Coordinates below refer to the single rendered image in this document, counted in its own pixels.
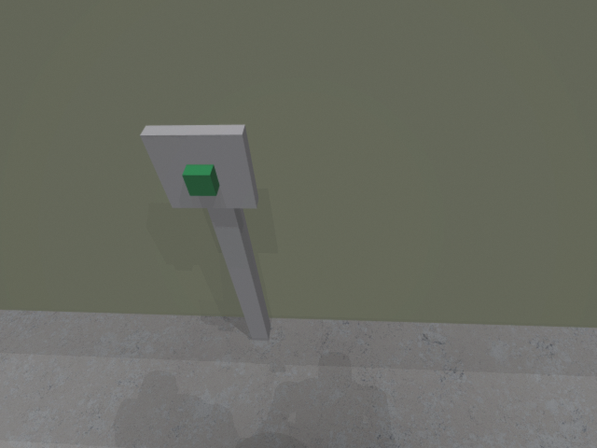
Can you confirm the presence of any panel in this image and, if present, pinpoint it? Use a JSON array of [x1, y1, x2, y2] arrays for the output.
[[140, 125, 271, 341]]

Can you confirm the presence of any button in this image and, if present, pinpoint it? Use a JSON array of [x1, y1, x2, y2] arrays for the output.
[[182, 164, 219, 196]]

